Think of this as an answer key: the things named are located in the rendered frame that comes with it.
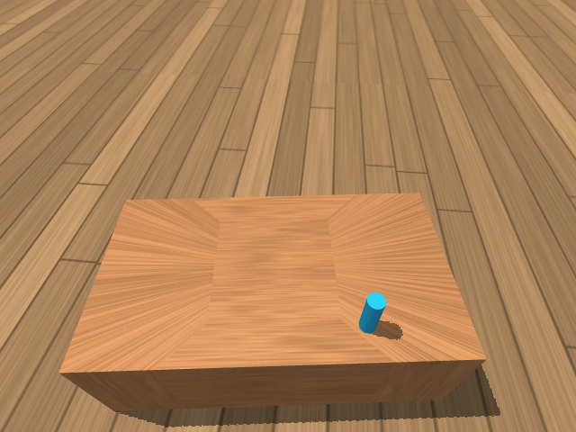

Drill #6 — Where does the can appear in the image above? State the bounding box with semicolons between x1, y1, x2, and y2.
359;292;386;333

